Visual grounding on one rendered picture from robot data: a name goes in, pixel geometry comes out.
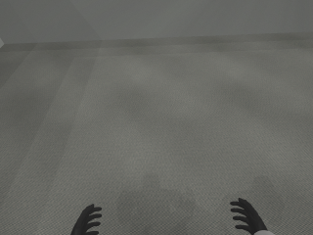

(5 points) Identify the robot right hand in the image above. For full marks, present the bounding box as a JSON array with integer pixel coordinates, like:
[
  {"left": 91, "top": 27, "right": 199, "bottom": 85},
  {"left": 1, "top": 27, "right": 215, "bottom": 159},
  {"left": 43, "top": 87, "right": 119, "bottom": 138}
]
[{"left": 230, "top": 198, "right": 268, "bottom": 235}]

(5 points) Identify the robot left hand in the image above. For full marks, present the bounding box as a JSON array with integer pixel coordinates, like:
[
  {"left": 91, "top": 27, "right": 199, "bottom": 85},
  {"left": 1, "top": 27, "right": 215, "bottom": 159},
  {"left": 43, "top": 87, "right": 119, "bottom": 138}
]
[{"left": 70, "top": 204, "right": 102, "bottom": 235}]

